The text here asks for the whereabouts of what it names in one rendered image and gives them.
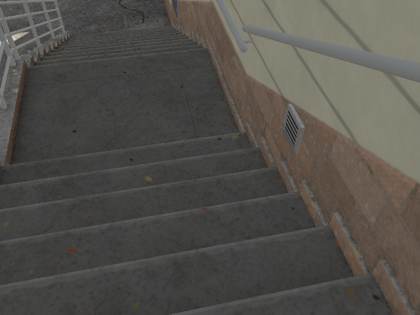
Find stairs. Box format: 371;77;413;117
34;26;202;66
0;132;394;315

